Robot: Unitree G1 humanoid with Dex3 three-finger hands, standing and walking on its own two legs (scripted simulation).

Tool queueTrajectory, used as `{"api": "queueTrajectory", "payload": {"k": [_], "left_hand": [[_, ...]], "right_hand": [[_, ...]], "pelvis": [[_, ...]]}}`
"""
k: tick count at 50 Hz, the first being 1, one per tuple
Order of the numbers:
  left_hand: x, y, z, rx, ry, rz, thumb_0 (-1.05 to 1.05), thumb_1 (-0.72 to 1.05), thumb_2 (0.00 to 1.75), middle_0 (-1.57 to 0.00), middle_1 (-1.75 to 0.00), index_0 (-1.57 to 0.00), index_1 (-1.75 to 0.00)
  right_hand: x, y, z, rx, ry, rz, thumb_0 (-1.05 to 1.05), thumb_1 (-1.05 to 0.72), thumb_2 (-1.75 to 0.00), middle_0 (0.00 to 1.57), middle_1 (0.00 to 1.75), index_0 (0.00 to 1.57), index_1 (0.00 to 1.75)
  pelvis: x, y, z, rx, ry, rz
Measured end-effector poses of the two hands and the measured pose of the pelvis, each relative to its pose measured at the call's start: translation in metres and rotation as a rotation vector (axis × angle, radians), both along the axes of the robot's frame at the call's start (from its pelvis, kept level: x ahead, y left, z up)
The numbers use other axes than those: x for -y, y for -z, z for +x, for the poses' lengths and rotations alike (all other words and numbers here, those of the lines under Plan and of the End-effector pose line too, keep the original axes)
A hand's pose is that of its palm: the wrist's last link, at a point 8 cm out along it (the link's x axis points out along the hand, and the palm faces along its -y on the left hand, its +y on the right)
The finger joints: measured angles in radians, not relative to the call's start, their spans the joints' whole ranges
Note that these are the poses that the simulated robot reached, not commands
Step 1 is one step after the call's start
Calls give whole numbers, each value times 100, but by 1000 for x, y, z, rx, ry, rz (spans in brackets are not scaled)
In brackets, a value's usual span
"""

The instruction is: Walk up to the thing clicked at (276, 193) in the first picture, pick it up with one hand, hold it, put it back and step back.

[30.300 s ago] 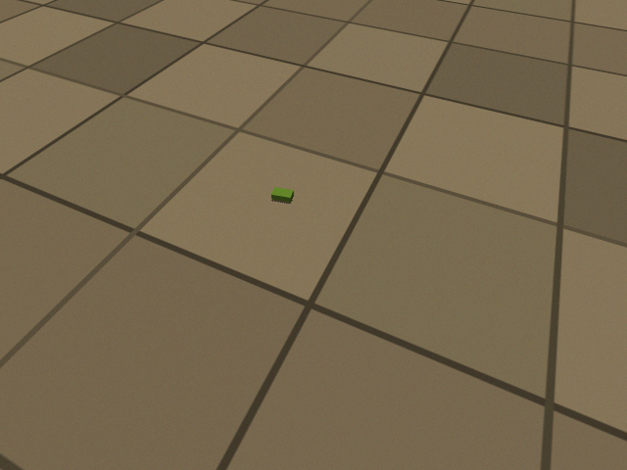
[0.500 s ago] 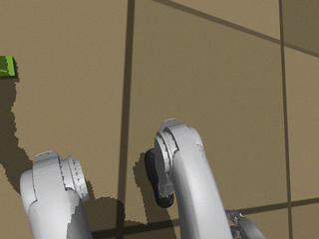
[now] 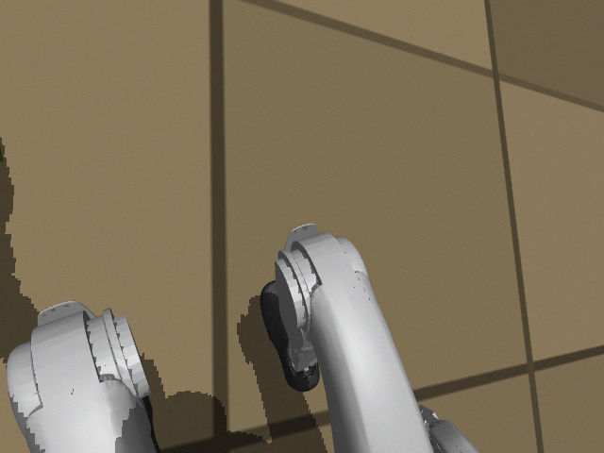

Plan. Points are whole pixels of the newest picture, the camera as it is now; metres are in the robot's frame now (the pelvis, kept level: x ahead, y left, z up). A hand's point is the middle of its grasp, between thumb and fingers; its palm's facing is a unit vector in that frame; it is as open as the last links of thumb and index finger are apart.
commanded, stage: rest palm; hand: left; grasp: from above
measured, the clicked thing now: out of the picture +0.54 +0.29 -0.30
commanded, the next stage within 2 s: close in 1.30 s
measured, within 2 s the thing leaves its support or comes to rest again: neither
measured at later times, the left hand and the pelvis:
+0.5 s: hand out of the picture +0.52 +0.29 -0.24, palm faces -0.46 -0.06 -0.88, open 12.6 cm; pelvis +0.01 +0.00 -0.01, yaw -2 degrees
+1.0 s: hand out of the picture +0.51 +0.28 -0.24, palm faces -0.44 -0.05 -0.90, open 12.5 cm; pelvis +0.01 +0.01 -0.01, yaw -4 degrees
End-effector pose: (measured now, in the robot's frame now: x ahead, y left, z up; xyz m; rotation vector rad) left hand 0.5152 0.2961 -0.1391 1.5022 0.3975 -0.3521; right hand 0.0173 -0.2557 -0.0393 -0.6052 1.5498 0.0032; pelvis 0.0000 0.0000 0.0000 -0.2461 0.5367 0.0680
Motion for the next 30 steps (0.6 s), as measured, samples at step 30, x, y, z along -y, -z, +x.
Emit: {"api": "queueTrajectory", "payload": {"k": [30], "left_hand": [[2,48,14,-19,-92,13,0,-26,79,-31,-75,-31,-76]], "right_hand": [[0,0,5,-37,-63,32,0,-91,-90,20,30,21,30]], "pelvis": [[0,8,11,15,29,-19]]}}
